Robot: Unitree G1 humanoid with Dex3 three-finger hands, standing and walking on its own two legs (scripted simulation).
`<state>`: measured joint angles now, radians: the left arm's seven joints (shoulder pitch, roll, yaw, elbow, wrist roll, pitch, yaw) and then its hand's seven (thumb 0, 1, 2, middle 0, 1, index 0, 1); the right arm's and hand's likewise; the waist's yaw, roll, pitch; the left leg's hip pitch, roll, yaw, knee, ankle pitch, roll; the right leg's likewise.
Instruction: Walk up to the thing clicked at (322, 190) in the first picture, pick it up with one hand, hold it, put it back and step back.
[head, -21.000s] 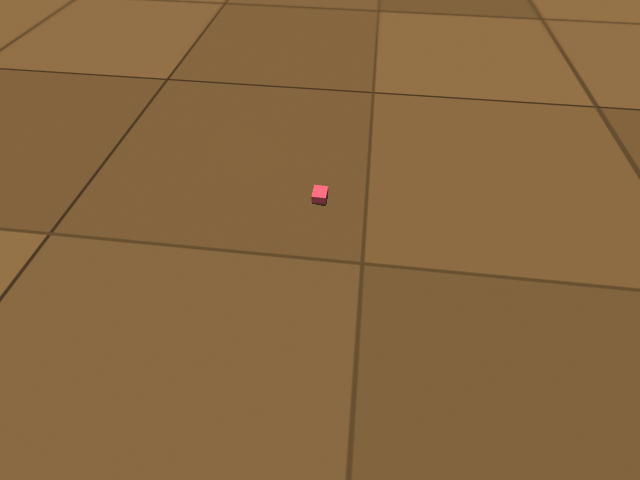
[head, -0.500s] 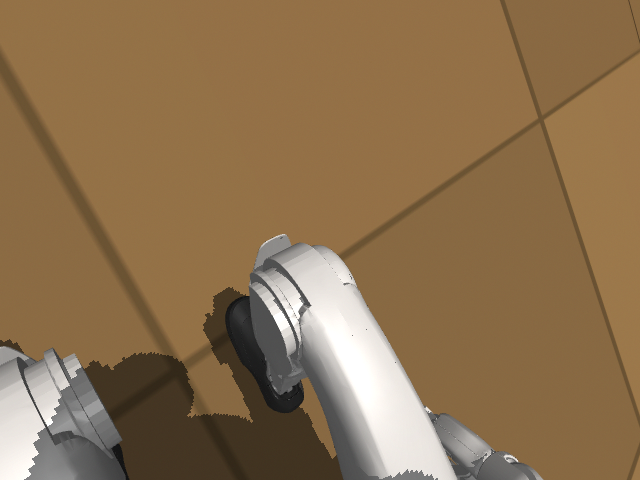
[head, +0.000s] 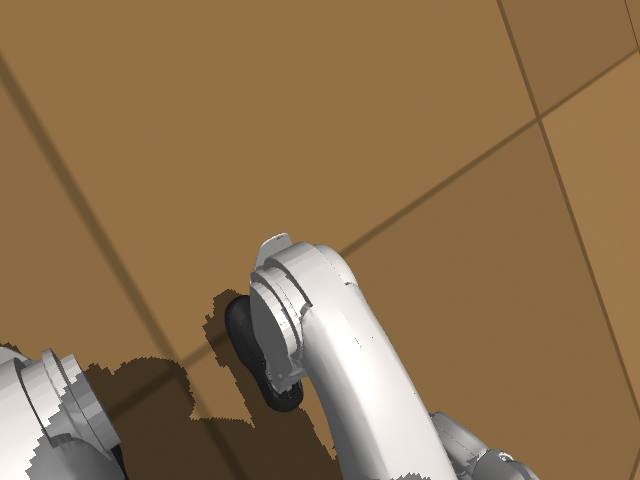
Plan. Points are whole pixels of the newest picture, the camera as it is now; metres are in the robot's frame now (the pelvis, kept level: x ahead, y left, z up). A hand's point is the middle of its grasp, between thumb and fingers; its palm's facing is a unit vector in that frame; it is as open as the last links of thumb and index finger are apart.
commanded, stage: close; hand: left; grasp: from above
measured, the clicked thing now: out of the picture +0.47 +0.33 -0.30
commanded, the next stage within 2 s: settle in 0.16 s
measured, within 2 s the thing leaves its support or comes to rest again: leaves its support in 0.52 s
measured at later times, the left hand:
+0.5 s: hand out of the picture +0.46 +0.33 -0.26, palm faces -0.45 -0.14 -0.88, open 10.6 cm
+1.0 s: hand out of the picture +0.46 +0.35 -0.17, palm faces -0.45 -0.12 -0.89, open 10.6 cm
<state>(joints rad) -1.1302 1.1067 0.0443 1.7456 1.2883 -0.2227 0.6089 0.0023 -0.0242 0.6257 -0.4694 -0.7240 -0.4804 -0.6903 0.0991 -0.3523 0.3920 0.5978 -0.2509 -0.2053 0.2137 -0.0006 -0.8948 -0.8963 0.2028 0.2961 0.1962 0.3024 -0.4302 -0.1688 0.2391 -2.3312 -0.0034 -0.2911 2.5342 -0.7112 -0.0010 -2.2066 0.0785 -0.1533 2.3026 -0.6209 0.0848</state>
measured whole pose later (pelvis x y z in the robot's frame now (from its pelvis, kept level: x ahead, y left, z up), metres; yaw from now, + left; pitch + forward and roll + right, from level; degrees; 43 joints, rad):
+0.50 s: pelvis +0.00 +0.00 +0.00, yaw +0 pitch +27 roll -17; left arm -1.10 1.11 0.09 1.68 1.28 -0.21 0.55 0.00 0.01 0.48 -0.59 -0.57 -0.60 -0.53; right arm 0.12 -0.36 0.38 0.59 -0.24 -0.18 0.20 0.00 -0.91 -0.90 0.20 0.30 0.20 0.30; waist -0.42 -0.16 0.24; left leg -2.33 0.00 -0.30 2.53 -0.71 -0.01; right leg -2.21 0.07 -0.16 2.30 -0.62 0.08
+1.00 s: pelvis +0.00 +0.00 +0.01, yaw +4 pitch +33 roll -14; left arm -1.02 0.86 0.03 1.39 1.22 -0.13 0.30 0.00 -0.01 0.43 -0.67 -0.48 -0.66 -0.47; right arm 0.16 -0.36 0.19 0.60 -0.15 -0.09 0.21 0.00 -0.90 -0.89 0.20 0.30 0.20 0.30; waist -0.31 -0.02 0.03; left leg -2.35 -0.02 -0.22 2.45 -0.69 0.00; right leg -2.24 0.03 -0.10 2.29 -0.64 0.05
